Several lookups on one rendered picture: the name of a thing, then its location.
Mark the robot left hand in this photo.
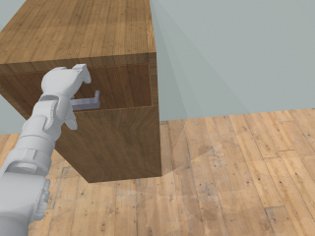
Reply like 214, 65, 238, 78
41, 64, 92, 130

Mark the robot left forearm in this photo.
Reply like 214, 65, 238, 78
0, 91, 70, 179

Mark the robot left upper arm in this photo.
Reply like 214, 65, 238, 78
0, 172, 51, 236

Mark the drawer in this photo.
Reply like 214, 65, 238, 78
0, 62, 152, 116

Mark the cabinet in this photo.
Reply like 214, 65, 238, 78
0, 0, 162, 184

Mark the handle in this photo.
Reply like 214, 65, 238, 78
70, 90, 100, 110

